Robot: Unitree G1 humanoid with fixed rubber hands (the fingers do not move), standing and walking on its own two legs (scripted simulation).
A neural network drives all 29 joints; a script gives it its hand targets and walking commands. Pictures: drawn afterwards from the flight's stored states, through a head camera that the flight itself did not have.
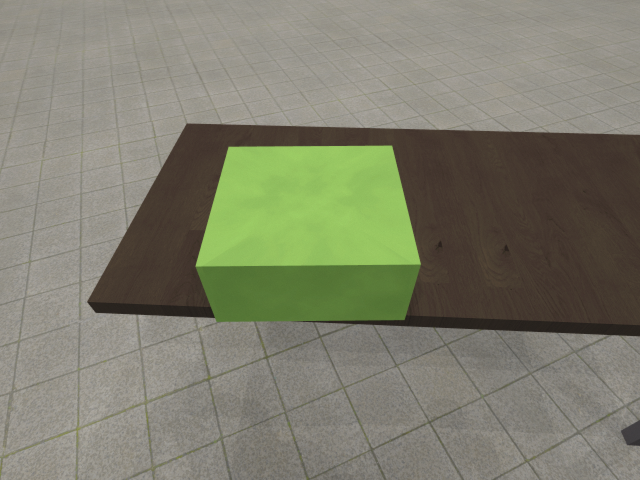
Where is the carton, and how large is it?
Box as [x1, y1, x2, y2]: [195, 146, 420, 321]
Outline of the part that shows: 228,147 195,266 216,321 404,319 420,263 391,146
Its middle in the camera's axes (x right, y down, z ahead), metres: -0.02 -0.03 +0.67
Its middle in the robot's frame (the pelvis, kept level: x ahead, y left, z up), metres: +0.54 +0.02 +0.00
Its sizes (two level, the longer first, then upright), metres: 0.307 0.290 0.142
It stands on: a table, 0.70 m high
